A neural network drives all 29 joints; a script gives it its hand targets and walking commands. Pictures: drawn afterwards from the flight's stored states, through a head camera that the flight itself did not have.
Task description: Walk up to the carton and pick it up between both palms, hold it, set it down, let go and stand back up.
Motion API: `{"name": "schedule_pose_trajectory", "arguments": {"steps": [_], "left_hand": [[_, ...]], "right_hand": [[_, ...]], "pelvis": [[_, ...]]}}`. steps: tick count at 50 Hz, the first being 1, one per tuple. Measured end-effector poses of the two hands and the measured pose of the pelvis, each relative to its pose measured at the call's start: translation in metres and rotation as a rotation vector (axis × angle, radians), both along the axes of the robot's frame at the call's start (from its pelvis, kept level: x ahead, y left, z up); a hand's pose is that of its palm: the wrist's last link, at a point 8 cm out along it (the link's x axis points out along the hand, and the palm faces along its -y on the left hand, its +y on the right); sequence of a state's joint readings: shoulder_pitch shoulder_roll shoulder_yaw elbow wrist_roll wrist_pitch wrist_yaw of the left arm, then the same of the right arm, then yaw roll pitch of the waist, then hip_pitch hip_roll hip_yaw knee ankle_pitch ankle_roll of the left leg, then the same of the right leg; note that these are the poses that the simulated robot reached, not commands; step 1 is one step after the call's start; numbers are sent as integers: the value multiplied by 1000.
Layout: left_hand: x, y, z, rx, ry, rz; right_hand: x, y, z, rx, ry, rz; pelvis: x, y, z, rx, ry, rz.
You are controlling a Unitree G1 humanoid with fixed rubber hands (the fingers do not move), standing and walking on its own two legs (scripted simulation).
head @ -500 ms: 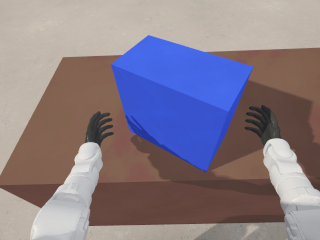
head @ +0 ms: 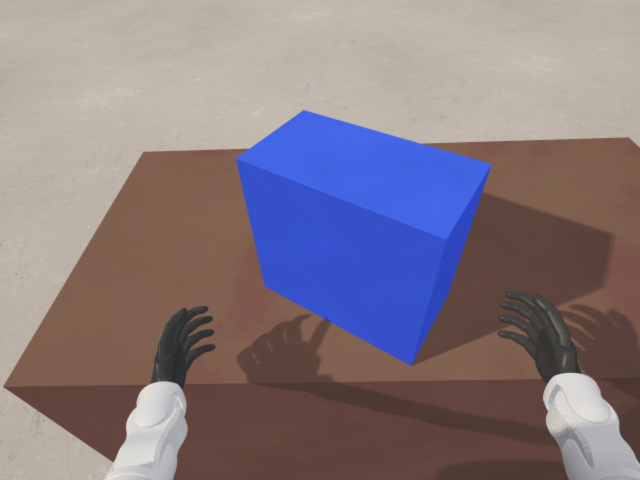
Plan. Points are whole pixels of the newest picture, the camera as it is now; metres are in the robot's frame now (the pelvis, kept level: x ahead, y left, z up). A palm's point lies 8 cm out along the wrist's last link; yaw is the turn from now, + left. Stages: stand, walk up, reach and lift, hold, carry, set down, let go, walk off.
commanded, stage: set down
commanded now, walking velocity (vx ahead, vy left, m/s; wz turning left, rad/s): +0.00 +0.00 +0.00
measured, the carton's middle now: (356, 236) +0.46 -0.03 +0.04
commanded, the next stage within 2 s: let go in 1.94 s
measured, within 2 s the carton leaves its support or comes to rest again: neither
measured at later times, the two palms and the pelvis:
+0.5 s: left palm (170, 411) +0.23 +0.23 -0.03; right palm (562, 400) +0.21 -0.26 +0.00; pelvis +0.00 +0.00 +0.00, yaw +0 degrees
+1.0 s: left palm (172, 409) +0.23 +0.22 -0.03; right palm (558, 425) +0.19 -0.26 -0.02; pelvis +0.02 +0.00 +0.00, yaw +0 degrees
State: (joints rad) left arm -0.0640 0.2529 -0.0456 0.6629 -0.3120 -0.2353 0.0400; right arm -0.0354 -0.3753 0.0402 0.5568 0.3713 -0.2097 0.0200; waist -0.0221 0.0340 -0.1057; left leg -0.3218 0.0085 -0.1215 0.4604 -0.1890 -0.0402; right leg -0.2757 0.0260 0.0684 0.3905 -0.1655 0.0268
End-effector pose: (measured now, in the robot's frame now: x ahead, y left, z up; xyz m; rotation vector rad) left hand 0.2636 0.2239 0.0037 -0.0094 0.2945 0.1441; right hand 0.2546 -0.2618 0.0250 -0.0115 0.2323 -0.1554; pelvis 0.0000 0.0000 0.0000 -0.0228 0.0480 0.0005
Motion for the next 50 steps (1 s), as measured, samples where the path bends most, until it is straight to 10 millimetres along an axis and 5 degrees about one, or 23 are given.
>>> {"name": "schedule_pose_trajectory", "arguments": {"steps": [15,27,50], "left_hand": [[-37,2,-19,-11,93,0],[-38,2,-37,22,200,-8],[-36,1,-34,82,219,-43]], "right_hand": [[-41,1,-7,-26,94,7],[-42,1,-25,-65,185,20],[-60,2,-48,-86,255,19]], "pelvis": [[-6,0,0,0,-83,2],[0,0,0,0,-74,2],[21,-3,1,6,-111,4]]}}
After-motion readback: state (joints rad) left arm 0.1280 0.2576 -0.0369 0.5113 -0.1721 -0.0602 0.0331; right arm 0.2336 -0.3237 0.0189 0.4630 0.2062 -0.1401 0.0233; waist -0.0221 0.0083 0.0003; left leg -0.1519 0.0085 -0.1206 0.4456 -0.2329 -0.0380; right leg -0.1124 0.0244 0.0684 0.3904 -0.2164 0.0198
